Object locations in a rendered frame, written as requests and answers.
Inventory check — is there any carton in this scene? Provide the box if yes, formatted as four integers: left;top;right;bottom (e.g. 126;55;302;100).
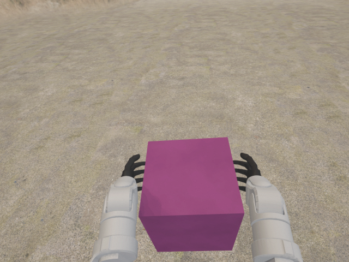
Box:
139;137;245;252

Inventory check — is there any left robot hand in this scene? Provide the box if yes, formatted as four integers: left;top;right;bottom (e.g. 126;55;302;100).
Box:
121;154;146;191

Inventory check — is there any right robot forearm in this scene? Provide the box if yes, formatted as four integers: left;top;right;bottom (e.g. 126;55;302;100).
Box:
245;175;303;262

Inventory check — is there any left robot forearm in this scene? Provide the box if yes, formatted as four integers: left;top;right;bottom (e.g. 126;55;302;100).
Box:
90;176;138;262

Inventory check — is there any right robot hand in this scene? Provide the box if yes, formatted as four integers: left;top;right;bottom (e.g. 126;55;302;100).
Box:
233;153;261;192

